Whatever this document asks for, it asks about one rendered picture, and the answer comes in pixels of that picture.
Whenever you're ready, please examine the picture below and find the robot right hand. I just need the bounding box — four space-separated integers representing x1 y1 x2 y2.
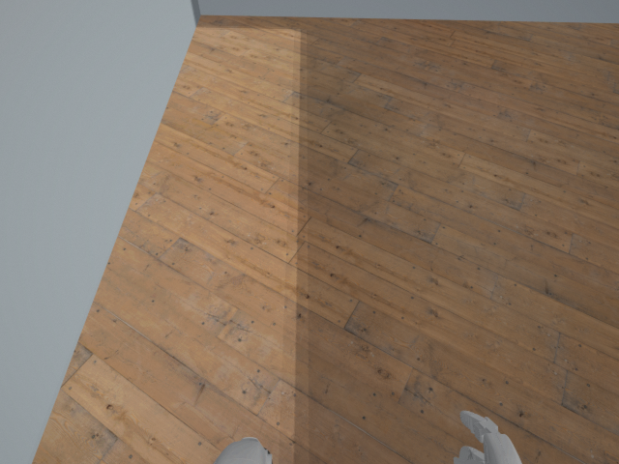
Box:
454 411 522 464

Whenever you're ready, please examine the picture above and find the left robot thigh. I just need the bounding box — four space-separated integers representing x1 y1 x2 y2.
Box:
214 441 272 464

